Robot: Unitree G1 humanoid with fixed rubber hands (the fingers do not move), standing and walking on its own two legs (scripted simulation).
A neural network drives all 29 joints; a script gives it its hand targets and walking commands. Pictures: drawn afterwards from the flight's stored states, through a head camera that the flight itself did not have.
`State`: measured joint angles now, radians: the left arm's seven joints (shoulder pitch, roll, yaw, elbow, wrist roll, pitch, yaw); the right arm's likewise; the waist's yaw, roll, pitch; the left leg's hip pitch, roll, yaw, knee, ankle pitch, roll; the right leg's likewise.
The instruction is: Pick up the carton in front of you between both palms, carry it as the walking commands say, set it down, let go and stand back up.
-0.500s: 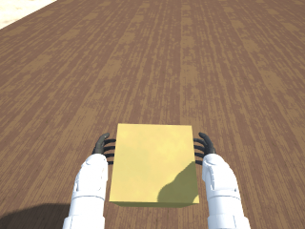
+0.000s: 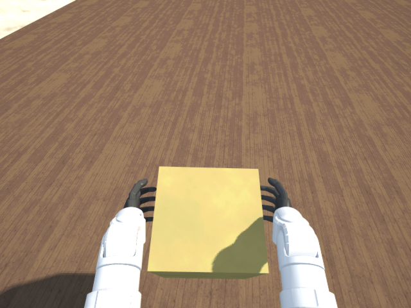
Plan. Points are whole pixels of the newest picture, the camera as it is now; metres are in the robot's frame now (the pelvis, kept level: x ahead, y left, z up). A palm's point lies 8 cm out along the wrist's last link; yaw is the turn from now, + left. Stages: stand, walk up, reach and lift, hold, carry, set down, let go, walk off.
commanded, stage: carry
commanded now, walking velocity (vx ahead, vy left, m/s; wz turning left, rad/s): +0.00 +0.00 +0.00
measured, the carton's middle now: (206, 228) +0.32 +0.00 -0.06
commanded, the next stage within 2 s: hold in 0.06 s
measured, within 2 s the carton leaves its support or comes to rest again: neither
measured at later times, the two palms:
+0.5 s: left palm (139, 204) +0.31 +0.13 +0.06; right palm (293, 220) +0.27 -0.16 +0.06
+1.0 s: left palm (136, 198) +0.33 +0.15 +0.05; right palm (284, 213) +0.29 -0.15 +0.05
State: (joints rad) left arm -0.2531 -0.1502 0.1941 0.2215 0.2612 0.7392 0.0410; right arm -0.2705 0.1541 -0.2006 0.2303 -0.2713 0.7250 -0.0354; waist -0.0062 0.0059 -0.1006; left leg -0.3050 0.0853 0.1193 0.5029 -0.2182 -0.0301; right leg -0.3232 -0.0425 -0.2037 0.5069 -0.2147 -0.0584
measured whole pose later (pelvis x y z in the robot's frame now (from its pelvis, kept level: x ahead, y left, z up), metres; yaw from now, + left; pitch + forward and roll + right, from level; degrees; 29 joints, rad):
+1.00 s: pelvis +0.02 +0.04 +0.01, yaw -8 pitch -7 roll +0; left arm -0.30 -0.16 0.25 0.31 0.29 0.71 0.02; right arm -0.31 0.17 -0.26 0.30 -0.31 0.71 -0.01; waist 0.00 0.01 0.03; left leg -0.04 -0.04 -0.02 0.40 -0.24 0.03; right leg -0.09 0.02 0.03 0.38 -0.17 0.00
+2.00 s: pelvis -0.03 +0.05 -0.16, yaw -8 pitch +42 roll -1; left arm -0.82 -0.03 0.45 0.65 0.28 0.26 -0.01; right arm -0.76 0.22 -0.51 0.50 -0.29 0.24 -0.14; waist 0.02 -0.02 -0.19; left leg -1.63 -0.09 -0.04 1.38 -0.48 0.02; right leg -1.67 0.08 0.06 1.33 -0.39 0.03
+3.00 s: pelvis -0.07 +0.06 -0.38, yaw -9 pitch +42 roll -4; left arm -1.39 0.28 0.16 1.04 0.07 0.22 0.06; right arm -1.23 0.02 -0.49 0.81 -0.05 0.17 -0.24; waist 0.01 -0.06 0.15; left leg -2.27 -0.12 -0.02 2.17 -0.63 0.01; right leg -2.29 0.15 0.03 2.08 -0.53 0.10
